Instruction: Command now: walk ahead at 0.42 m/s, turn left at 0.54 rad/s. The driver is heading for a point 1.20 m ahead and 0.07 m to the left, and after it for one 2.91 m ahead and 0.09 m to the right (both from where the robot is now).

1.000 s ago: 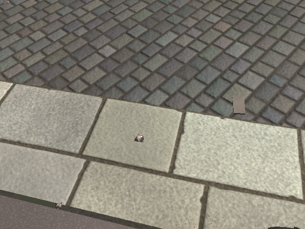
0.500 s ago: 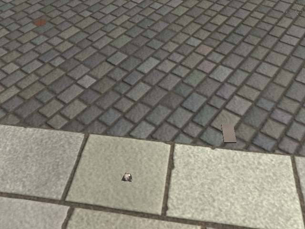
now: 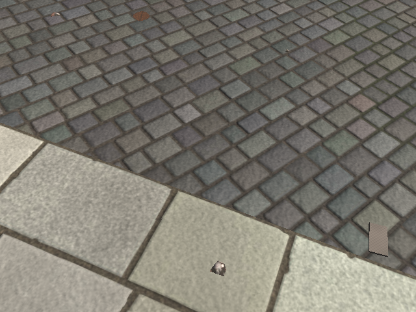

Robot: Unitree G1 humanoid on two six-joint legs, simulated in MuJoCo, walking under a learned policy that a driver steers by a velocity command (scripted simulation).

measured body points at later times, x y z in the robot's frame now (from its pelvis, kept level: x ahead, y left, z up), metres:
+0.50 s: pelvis +0.27 -0.02 +0.00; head +0.29 -0.01 +0.45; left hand +0.27 +0.27 -0.12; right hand +0.46 -0.26 -0.11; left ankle +0.23 +0.12 -0.66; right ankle +0.31 -0.12 -0.74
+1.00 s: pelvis +0.50 +0.14 +0.00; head +0.52 +0.16 +0.45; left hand +0.54 +0.44 -0.12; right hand +0.65 -0.11 -0.10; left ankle +0.47 +0.22 -0.74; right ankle +0.58 -0.01 -0.66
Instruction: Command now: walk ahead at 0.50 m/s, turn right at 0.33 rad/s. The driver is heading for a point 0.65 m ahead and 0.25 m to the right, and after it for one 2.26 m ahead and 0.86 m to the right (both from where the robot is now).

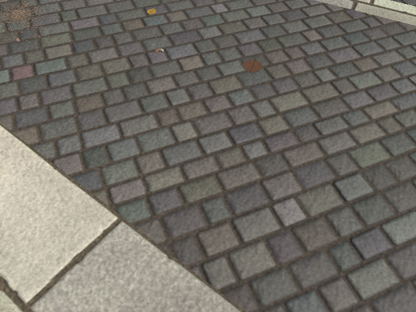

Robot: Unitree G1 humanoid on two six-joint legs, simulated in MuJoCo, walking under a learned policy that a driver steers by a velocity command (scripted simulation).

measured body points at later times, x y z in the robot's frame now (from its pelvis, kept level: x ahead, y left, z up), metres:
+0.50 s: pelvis +0.28 -0.07 -0.01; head +0.32 -0.09 +0.44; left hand +0.46 +0.17 -0.12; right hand +0.35 -0.37 -0.11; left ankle +0.31 +0.11 -0.66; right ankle +0.30 -0.14 -0.75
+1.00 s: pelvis +0.55 -0.10 -0.01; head +0.59 -0.11 +0.44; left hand +0.83 +0.06 -0.11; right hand +0.50 -0.39 -0.11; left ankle +0.63 -0.02 -0.75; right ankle +0.48 -0.21 -0.66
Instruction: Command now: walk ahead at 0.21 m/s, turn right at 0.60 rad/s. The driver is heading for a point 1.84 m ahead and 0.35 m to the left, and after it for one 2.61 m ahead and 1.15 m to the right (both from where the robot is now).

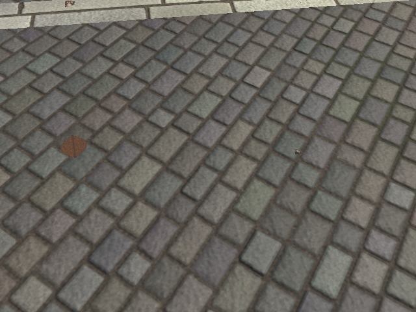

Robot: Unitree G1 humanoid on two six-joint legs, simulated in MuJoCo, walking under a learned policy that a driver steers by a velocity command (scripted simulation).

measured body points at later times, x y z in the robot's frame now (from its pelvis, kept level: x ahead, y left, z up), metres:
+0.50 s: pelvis +0.11 -0.04 +0.00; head +0.13 -0.06 +0.44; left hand +0.33 +0.17 -0.09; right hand +0.18 -0.33 -0.13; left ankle +0.12 +0.12 -0.71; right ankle +0.14 -0.14 -0.74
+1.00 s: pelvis +0.11 +0.00 +0.01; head +0.15 +0.03 +0.45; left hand +0.24 +0.30 -0.10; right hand +0.27 -0.28 -0.09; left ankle +0.10 +0.09 -0.74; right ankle +0.15 -0.17 -0.69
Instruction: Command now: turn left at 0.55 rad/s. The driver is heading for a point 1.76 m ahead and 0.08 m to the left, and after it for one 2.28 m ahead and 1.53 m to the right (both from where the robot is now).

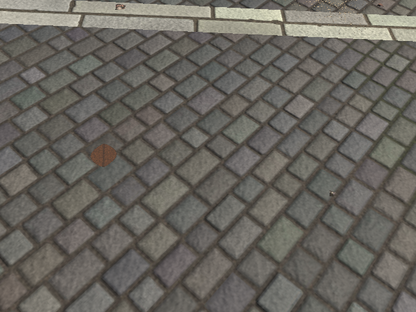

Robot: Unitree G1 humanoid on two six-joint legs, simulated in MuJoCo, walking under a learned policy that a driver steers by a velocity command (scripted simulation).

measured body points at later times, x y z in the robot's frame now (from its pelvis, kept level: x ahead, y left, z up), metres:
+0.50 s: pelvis +0.02 -0.02 +0.00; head +0.04 -0.01 +0.45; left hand +0.03 +0.29 -0.11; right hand +0.24 -0.24 -0.10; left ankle -0.02 +0.11 -0.72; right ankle +0.03 -0.15 -0.75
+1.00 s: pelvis +0.09 +0.03 -0.01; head +0.11 +0.03 +0.44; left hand +0.15 +0.33 -0.12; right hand +0.27 -0.19 -0.14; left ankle -0.02 +0.11 -0.75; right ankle +0.16 -0.07 -0.75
